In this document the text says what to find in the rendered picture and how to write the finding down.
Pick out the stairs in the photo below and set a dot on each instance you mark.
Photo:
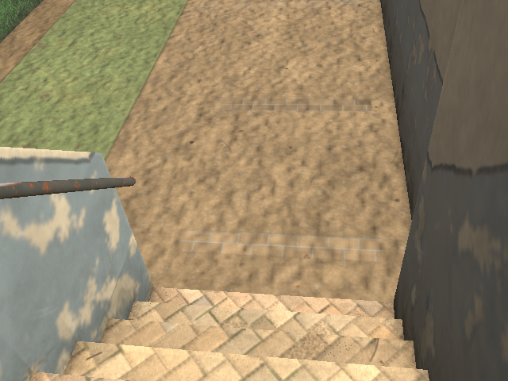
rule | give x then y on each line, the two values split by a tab
196	335

